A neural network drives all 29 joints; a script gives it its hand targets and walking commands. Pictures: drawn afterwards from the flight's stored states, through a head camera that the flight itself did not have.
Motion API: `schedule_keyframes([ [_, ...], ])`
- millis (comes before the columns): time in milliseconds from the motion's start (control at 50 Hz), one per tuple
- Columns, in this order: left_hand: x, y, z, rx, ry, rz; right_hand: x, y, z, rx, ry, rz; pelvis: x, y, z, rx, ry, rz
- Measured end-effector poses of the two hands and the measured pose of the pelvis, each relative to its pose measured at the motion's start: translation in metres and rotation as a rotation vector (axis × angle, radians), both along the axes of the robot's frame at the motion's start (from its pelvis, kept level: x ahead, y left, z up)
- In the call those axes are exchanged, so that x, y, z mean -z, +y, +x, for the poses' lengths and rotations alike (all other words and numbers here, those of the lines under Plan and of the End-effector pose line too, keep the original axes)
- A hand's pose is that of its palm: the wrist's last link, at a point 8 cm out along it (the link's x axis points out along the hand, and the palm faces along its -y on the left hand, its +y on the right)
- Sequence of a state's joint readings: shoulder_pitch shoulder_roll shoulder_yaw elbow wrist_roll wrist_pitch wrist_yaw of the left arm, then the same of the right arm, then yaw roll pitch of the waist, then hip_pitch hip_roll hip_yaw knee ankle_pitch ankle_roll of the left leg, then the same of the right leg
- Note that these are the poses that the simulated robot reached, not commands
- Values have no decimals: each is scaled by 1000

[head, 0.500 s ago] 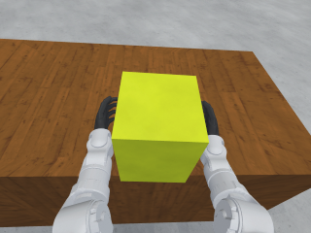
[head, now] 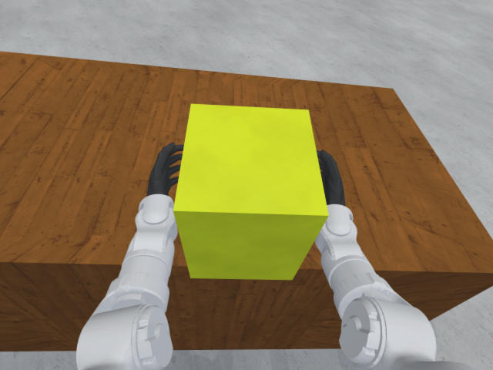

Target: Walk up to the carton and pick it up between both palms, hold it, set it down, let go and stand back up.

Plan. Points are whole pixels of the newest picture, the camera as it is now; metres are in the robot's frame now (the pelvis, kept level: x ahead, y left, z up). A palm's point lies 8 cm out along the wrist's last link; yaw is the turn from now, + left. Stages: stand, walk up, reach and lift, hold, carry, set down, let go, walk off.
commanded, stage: reach and lift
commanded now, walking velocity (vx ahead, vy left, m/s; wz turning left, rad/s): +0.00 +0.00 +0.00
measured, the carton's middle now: (245, 199) +0.41 +0.03 +0.05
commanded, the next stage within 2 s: hold in 1.92 s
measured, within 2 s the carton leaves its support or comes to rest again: neither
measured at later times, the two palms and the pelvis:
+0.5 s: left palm (155, 157) +0.38 +0.17 +0.16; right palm (345, 176) +0.39 -0.12 +0.15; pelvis +0.01 +0.01 +0.00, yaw +2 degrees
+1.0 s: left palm (152, 160) +0.36 +0.17 +0.17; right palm (354, 182) +0.36 -0.12 +0.17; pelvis -0.01 +0.01 +0.00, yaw +1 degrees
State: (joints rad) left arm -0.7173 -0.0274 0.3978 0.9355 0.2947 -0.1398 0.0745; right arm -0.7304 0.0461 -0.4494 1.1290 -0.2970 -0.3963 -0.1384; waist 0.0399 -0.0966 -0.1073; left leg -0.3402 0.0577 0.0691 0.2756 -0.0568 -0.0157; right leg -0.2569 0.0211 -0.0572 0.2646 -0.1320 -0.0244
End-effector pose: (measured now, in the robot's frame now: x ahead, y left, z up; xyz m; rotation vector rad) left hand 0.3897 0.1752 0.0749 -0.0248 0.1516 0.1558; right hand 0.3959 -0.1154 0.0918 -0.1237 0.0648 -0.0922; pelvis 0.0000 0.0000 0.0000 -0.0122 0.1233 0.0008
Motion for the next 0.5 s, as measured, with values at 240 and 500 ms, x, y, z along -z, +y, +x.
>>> schedule_keyframes([
  [240, -24, -6, 2, 8, 12, 14, -14, -6, -2, 15, 14, 51, 0, 3, 5, 0, -50, -3],
  [500, -80, 0, -5, 15, 9, 59, -62, -1, -9, 13, 14, 88, 0, 7, 8, -29, -223, 5],
])
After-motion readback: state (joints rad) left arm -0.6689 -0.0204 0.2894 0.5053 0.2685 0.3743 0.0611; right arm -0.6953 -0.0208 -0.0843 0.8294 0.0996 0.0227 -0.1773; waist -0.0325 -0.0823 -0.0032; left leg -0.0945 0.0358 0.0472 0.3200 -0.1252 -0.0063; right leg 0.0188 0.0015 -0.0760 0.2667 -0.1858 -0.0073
